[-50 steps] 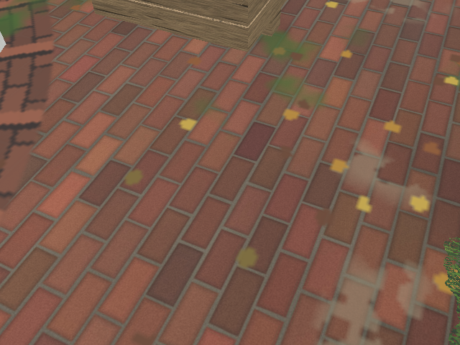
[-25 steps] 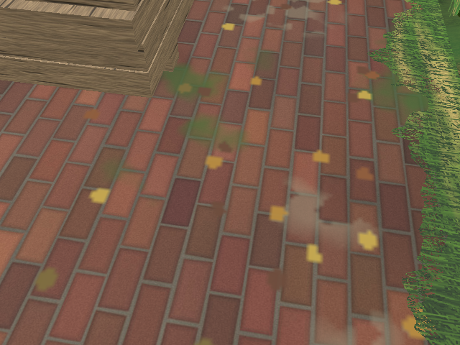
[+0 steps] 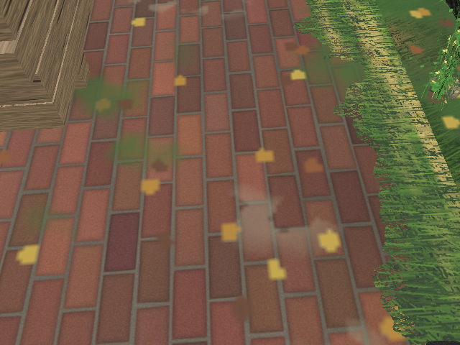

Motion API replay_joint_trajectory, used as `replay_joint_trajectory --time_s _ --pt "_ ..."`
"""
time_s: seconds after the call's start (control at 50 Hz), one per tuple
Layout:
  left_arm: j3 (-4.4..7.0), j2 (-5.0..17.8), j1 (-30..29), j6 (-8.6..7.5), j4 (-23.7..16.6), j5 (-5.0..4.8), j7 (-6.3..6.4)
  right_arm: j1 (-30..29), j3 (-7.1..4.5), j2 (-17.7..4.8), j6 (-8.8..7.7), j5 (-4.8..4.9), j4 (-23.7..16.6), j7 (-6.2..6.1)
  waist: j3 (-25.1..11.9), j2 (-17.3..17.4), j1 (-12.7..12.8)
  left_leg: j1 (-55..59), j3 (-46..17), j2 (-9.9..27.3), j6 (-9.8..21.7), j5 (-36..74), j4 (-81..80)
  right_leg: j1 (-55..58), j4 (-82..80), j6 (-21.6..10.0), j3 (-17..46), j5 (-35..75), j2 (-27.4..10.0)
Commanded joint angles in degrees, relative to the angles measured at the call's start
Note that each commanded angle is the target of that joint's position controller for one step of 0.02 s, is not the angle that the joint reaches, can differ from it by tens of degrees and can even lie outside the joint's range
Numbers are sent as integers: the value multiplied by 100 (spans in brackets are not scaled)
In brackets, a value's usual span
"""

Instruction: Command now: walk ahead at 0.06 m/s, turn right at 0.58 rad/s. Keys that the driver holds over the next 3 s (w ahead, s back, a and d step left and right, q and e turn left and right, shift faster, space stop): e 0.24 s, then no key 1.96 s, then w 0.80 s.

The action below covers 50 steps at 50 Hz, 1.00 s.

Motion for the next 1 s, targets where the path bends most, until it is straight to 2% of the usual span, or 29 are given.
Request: replay_joint_trajectory --time_s 0.02,0.06,0.12,0.14,0.18,0.2,0.22,0.24,0.26,0.28,0.3,0.32,0.36,0.44,0.48,0.52,0.54,0.56,0.58,0.6,0.62,0.66,0.7,0.8,1.0 --pt "268 943 -233 28 -511 -19 109 321 -125 -434 15 32 -228 -10 -1139 -693 -164 481 29 -127 -70 376 -479 646 -751 -808 1655 -251 -1315" --pt "270 932 -215 69 -530 -2 108 203 -129 -436 -25 47 -277 12 -1025 -841 -89 597 2 -185 -47 353 -877 641 -730 -764 1850 -625 -1287" --pt "270 908 -150 115 -553 -7 75 176 -156 -482 -132 79 -321 71 -1042 -987 -16 878 -1 -294 56 129 -1514 914 -483 -730 2206 -206 -1331" --pt "266 897 -155 131 -568 -24 68 233 -171 -496 -165 92 -319 98 -1058 -1024 -41 1025 17 -327 114 126 -1833 1014 -375 -700 2325 30 -1328" --pt "241 842 -285 180 -617 -102 80 589 -223 -522 -218 93 -219 153 -1046 -995 -298 1779 139 -296 291 870 -3115 900 -42 -465 2321 222 -1098" --pt "190 667 -156 190 -641 -104 91 741 -306 -793 -217 25 -201 146 -1131 -615 -269 2436 -285 368 527 1295 -3466 461 435 -188 2038 -522 -802" --pt "139 427 190 170 -706 -91 66 483 -412 -1334 -142 -96 -290 106 -1015 1000 149 2887 -1533 1617 1245 2492 -3585 -571 1570 203 890 -2340 79" --pt "271 873 5 90 -758 -47 44 557 -404 -1151 -122 -236 -306 121 -883 1566 -86 2660 -2345 2234 1997 3129 -3753 -1207 2940 512 351 -3171 193" --pt "373 1159 87 71 -636 -19 33 414 -322 -868 -128 -183 -406 100 -871 999 -66 2591 -1989 2119 2016 3221 -3614 -1193 3751 663 456 -2867 -71" --pt "385 1093 170 115 -480 -43 47 246 -273 -668 -117 -92 -429 86 -789 671 -11 2555 -1405 1710 1758 3179 -3476 -1174 4063 771 401 -2559 -107" --pt "349 925 227 178 -390 -30 78 181 -241 -575 -101 -2 -445 80 -737 578 -10 2629 -1045 1441 1586 3132 -3387 -1232 4301 876 369 -2341 -126" --pt "291 743 228 222 -374 -33 74 197 -214 -546 -81 47 -426 75 -688 592 -47 2640 -850 1349 1589 3299 -3370 -1250 4431 954 337 -2200 -123" --pt "190 492 24 229 -445 -80 60 301 -211 -577 -22 21 -380 74 -660 747 -141 2690 -456 1118 1605 3327 -3428 -1086 3937 1033 60 -2025 -150" --pt "30 229 -328 195 -569 -37 15 371 -252 -727 63 35 -312 93 -885 1145 -338 2815 -245 1131 1656 3307 -3343 -130 2106 1032 -330 -2104 -482" --pt "48 321 -298 193 -531 -60 -14 490 -266 -815 84 92 -238 126 -882 1242 -399 2789 -354 1208 1695 3193 -3298 288 1330 968 -508 -1886 -498" --pt "60 300 35 176 -341 -44 -44 431 -221 -764 90 182 -190 144 -804 1101 -193 2533 -289 1112 1533 2908 -3118 1019 -151 760 -674 -778 -440" --pt "63 362 65 169 -313 -7 -43 667 -173 -646 51 207 -85 153 -766 928 -191 2260 -237 1012 1266 2549 -3078 1528 -786 590 -529 -181 -499" --pt "86 609 129 165 -368 36 -3 855 -103 -489 -17 82 -51 187 -999 402 -285 1805 -42 800 838 1784 -2802 2268 -674 394 151 742 -1070" --pt "135 982 -94 187 -416 122 41 1047 1 -176 -114 -119 -95 248 -1051 -897 -624 1382 580 225 381 472 -2461 2280 -323 -78 897 1623 -1831" --pt "10 490 -288 137 -400 170 -14 709 21 -223 -124 -132 -115 213 -1019 -1061 -421 1911 534 258 184 156 -2713 1447 -428 -428 933 859 -1921" --pt "-56 265 -436 80 -400 184 -59 505 -9 -379 -117 -114 -101 206 -811 -828 -389 2066 565 238 110 637 -2798 1320 -459 -258 704 104 -1567" --pt "-45 358 -308 -7 -301 193 -76 428 -37 -481 -77 -80 -5 169 -590 -792 -250 2117 621 199 90 1061 -2786 1166 -480 42 503 -301 -1265" --pt "-72 357 -205 -61 -200 152 -63 534 -30 -463 -51 -46 61 152 -416 -738 -295 2195 572 233 112 1172 -2892 1026 -472 110 481 -212 -1223" --pt "-117 253 -178 -64 -84 136 -29 699 -25 -402 -50 -29 346 115 -325 -442 -290 2304 589 245 79 1235 -3002 985 -476 120 430 -326 -1136" --pt "-110 187 -69 -85 336 94 -13 824 -43 -441 -52 8 819 36 -430 -167 -291 2475 614 279 45 1453 -3066 1145 -369 162 216 147 -964"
